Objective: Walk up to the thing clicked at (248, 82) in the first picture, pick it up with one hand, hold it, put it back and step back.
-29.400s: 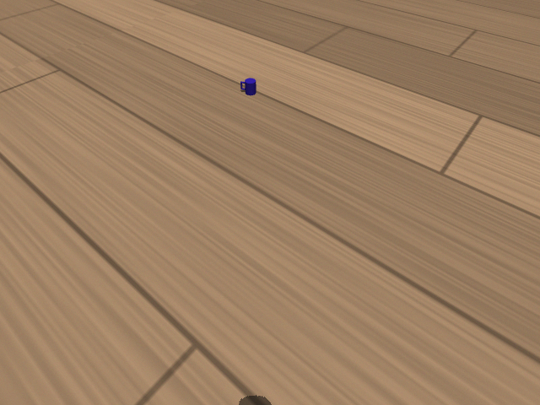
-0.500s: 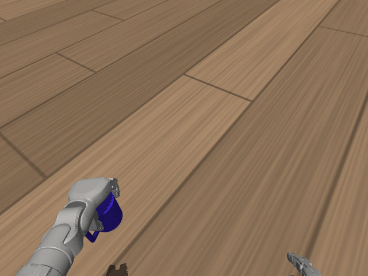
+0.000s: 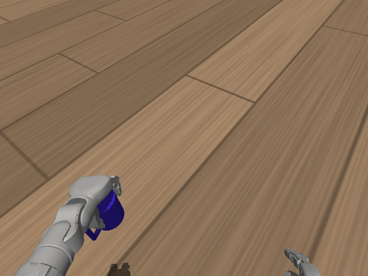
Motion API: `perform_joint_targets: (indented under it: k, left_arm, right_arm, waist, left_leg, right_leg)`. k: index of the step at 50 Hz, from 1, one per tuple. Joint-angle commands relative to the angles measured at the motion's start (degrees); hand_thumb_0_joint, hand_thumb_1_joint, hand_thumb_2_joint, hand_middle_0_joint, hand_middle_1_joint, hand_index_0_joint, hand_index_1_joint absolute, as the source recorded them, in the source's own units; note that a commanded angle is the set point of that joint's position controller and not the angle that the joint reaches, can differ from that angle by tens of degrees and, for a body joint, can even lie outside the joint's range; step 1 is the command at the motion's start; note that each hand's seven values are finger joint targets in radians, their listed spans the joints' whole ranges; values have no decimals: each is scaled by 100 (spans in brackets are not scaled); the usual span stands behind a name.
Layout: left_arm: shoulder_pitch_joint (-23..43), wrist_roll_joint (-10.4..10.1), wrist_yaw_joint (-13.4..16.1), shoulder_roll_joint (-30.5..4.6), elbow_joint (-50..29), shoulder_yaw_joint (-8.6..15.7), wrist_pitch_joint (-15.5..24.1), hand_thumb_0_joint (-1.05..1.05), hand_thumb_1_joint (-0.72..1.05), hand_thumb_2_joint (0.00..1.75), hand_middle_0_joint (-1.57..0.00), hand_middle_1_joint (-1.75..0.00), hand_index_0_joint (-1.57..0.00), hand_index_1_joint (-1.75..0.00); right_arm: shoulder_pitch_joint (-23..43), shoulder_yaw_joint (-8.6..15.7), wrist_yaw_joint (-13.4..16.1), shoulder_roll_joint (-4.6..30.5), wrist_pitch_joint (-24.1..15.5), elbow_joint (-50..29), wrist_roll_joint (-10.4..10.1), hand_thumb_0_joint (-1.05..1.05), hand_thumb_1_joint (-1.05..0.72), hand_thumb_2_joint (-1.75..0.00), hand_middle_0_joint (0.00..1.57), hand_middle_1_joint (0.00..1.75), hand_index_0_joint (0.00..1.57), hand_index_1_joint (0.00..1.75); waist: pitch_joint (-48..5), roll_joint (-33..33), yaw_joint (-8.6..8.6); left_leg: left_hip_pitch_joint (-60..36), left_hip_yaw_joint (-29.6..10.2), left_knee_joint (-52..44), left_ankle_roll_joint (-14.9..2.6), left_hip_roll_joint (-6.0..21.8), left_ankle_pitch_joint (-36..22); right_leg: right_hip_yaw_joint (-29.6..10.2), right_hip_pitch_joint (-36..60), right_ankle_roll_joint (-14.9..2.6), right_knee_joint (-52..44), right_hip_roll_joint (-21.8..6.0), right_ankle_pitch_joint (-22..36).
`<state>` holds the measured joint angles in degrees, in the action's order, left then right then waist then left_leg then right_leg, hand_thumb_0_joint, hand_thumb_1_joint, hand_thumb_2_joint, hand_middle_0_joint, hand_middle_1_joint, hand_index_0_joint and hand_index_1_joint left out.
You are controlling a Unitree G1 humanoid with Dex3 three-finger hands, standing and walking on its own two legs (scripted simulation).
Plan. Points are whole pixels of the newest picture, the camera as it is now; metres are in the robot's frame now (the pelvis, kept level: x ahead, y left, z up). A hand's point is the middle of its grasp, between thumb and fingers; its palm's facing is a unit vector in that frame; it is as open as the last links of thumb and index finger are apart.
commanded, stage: hold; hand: left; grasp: from above
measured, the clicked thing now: (101, 214) +0.29 +0.22 -0.07
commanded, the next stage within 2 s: crouch in 0.32 s
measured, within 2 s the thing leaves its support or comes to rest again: neither
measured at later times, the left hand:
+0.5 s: hand (97, 204) +0.30 +0.22 -0.04, palm faces -0.44 -0.07 -0.89, open 10.1 cm
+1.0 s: hand (113, 222) +0.33 +0.24 -0.21, palm faces -0.41 +0.04 -0.91, open 10.1 cm
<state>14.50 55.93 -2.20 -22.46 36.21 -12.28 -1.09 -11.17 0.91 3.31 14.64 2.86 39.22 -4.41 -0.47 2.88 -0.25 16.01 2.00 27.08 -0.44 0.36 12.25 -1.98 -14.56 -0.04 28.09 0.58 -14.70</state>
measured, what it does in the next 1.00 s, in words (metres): lowers itself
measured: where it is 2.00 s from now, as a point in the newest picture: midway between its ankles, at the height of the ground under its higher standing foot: outside the picture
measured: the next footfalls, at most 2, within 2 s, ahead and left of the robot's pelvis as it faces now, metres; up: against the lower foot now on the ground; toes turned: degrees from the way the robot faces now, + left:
none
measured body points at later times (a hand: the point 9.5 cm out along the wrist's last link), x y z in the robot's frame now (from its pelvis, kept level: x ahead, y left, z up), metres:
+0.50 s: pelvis +0.01 +0.00 +0.00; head +0.02 -0.02 +0.45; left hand +0.32 +0.22 +0.01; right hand +0.15 -0.26 -0.11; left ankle +0.02 +0.12 -0.74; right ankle +0.00 -0.12 -0.74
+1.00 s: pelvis -0.04 +0.01 -0.10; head +0.07 +0.03 +0.33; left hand +0.34 +0.23 -0.16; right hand +0.05 -0.28 -0.21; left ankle +0.02 +0.12 -0.74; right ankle +0.00 -0.12 -0.74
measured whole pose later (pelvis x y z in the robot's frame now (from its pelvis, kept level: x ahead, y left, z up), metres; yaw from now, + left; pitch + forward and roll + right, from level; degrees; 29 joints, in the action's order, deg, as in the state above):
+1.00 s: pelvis -0.04 +0.01 -0.10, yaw +1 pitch +21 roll -2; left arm 31.7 67.5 19.6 -22.7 64.4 -8.3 3.8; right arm -13.6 3.5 0.3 16.4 2.3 40.2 0.1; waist -8.5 0.5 -5.4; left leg 63.1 -0.3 68.2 -1.0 1.0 26.0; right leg 0.3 -59.7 0.7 67.2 1.3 -28.3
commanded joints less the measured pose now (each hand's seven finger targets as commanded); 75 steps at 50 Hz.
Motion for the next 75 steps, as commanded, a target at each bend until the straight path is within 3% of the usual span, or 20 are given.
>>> perform_joint_targets:
  k: [1, 14, 15, 17, 18, 19, 21, 25, 33, 36, 40, 43, 46, 50, 52, 55, 63, 66, 71, 75]
  left_arm:
    - [1994, -4, 269, -1288, -1235, 658, 33, 0, 51, 89, -88, -85, -90, -84]
    - [1933, 28, 268, -1329, -1338, 740, 99, 0, 49, 91, -87, -84, -89, -83]
    - [1913, 29, 262, -1220, -1234, 603, 88, 0, 52, 90, -90, -85, -91, -84]
    - [2091, 44, 285, -1324, -1356, 663, 111, 0, 50, 90, -89, -83, -90, -82]
    - [1747, 34, 301, -1338, -1062, 758, 77, 0, 50, 91, -90, -83, -91, -82]
    - [1820, 14, 298, -1201, -1310, 628, 101, 0, 48, 91, -89, -82, -90, -81]
    - [1787, 24, 314, -1254, -1217, 684, 85, 0, 57, 84, -90, -91, -95, -86]
    - [1806, 83, 375, -1212, -1075, 645, 92, 0, 42, 89, -79, -87, -81, -85]
    - [1954, 391, 1010, -922, 77, 515, 239, 0, 42, 90, -81, -85, -82, -84]
    - [2323, 557, 1353, -894, 619, 466, 301, 0, 42, 88, -79, -87, -82, -85]
    - [3170, 837, 1850, -892, 946, 491, 500, 0, 43, 92, -80, -92, -83, -89]
    - [3430, 1045, 2234, -1057, 1275, 680, 558, 0, 48, 93, -83, -94, -86, -91]
    - [3874, 1159, 2488, -1134, 1594, 738, 502, 0, 54, 90, -85, -98, -90, -93]
    - [3939, 1114, 2616, -1393, 2339, 942, 362, 0, 57, 96, -88, -97, -92, -93]
    - [4213, 992, 2610, -1261, 2212, 878, 321, 0, 55, 94, -86, -96, -90, -92]
    - [4309, 945, 2571, -1480, 2228, 1033, 268, 0, 58, 93, -90, -93, -93, -89]
    - [4828, 1012, 2460, -1916, 2769, 1259, 469, 0, 50, 95, -84, -93, -88, -90]
    - [5156, 1071, 2528, -2306, 2702, 1398, 657, 0, 50, 93, -85, -89, -88, -86]
    - [5248, 1142, 2717, -2437, 2778, 1527, 824, 0, 50, 94, -85, -92, -88, -88]
    - [5241, 1310, 2817, -2479, 2806, 1628, 849, 0, 50, 95, -87, -87, -89, -85]
  right_arm:
    - [410, 292, 63, 747, -232, -724, 13, 0, -90, -90, 20, 30, 20, 30]
    - [359, 351, 47, 748, -133, -768, 10, 0, -90, -90, 20, 30, 20, 30]
    - [392, 337, 47, 740, -130, -766, 9, 0, -91, -90, 20, 30, 20, 30]
    - [334, 362, 52, 780, -122, -770, 2, 0, -91, -90, 20, 30, 20, 30]
    - [375, 341, 56, 752, -102, -776, -4, 0, -91, -90, 20, 30, 20, 30]
    - [369, 353, 45, 740, -99, -819, -5, 0, -91, -90, 20, 30, 20, 30]
    - [388, 348, 45, 746, -79, -813, -4, 0, -92, -91, 20, 30, 20, 30]
    - [339, 355, 38, 760, -59, -772, 8, 0, -89, -90, 20, 30, 20, 30]
    - [147, 361, -38, 764, 22, -648, 112, 0, -89, -90, 20, 30, 20, 30]
    - [-8, 395, -104, 813, 28, -524, 192, 0, -89, -90, 20, 30, 20, 30]
    - [-346, 505, -218, 895, -83, -384, 336, 0, -89, -90, 20, 30, 20, 30]
    - [-499, 531, -270, 924, -144, -393, 395, 0, -90, -90, 20, 30, 20, 30]
    - [-625, 580, -247, 1014, -182, -322, 453, 0, -90, -90, 20, 30, 20, 30]
    - [-723, 574, -202, 1023, -313, -182, 520, 0, -89, -90, 20, 30, 20, 30]
    - [-767, 590, -193, 1037, -393, -176, 570, 0, -89, -89, 20, 30, 20, 30]
    - [-821, 640, -163, 1070, -451, -128, 585, 0, -89, -90, 20, 30, 20, 30]
    - [-812, 552, -186, 1161, -584, -16, 703, 0, -89, -89, 20, 30, 20, 30]
    - [-814, 469, -228, 1136, -636, -5, 732, 0, -89, -90, 20, 30, 20, 30]
    - [-887, 386, -351, 1139, -733, 145, 821, 0, -89, -90, 20, 30, 20, 30]
    - [-1014, 406, -462, 1220, -774, 278, 898, 0, -89, -90, 20, 30, 20, 30]
  waist:
    - [-1583, -163, 20]
    - [-1658, -42, 42]
    - [-1575, -97, 7]
    - [-1659, -44, -7]
    - [-1412, -152, 79]
    - [-1535, -172, 19]
    - [-1478, -197, 44]
    - [-1457, -173, 4]
    - [-988, -552, -211]
    - [-1176, -413, -305]
    - [-2175, -114, -459]
    - [-2757, 223, -437]
    - [-3122, 516, -571]
    - [-3430, 318, -545]
    - [-3749, 507, -650]
    - [-4195, 449, -598]
    - [-4031, 461, -893]
    - [-4262, 438, -936]
    - [-4593, 779, -938]
    - [-5088, 1192, -919]
  left_leg:
    - [-999, -8, -188, -90, -111, -1230]
    - [-1063, 18, -179, -95, -124, -1485]
    - [-1063, 2, -171, -102, -118, -1548]
    - [-1151, -8, -190, -90, -89, -1563]
    - [-1023, -25, -223, -94, -106, -1502]
    - [-1071, -6, -201, -106, -115, -1464]
    - [-1035, 12, -204, -115, -142, -1425]
    - [-1043, -6, -202, -101, -111, -1508]
    - [-334, -8, 182, -97, -162, -898]
    - [198, -37, 755, -38, -147, -655]
    - [1066, -115, 2121, 21, -68, -618]
    - [1797, -146, 2910, 20, -49, -386]
    - [2306, -246, 3441, 26, -1, -132]
    - [3519, -315, 4207, -49, -11, 283]
    - [3794, -422, 4480, -23, 14, 520]
    - [4218, -424, 4880, -50, 5, 809]
    - [5647, -659, 5710, -40, -12, 2449]
    - [6235, -538, 6176, -93, -63, 2582]
    - [6356, -505, 6693, -70, -42, 2390]
    - [5945, -665, 7018, -8, 16, 1596]
  right_leg:
    - [46, 201, -31, -442, 127, 1291]
    - [59, 308, -36, -442, 118, 1572]
    - [65, 262, -26, -442, 121, 1629]
    - [85, 259, -56, -445, 146, 1571]
    - [97, 244, -39, -484, 130, 1545]
    - [83, 282, -31, -485, 121, 1555]
    - [66, 287, -6, -515, 87, 1566]
    - [97, 185, -38, -468, 121, 1555]
    - [100, -462, -19, -206, 57, 1074]
    - [132, -1102, -67, 351, 81, 790]
    - [184, -2465, -124, 1641, 136, 622]
    - [229, -3286, -168, 2472, 144, 357]
    - [312, -4221, -195, 3116, 180, 119]
    - [355, -4994, -211, 3902, 193, -207]
    - [400, -5399, -233, 4279, 169, -387]
    - [430, -5621, -242, 4663, 163, -604]
    - [548, -7200, -285, 5615, 174, -2004]
    - [486, -7334, -279, 5831, 199, -2247]
    - [558, -7872, -274, 6279, 169, -2060]
    - [700, -8317, -285, 6840, 142, -1461]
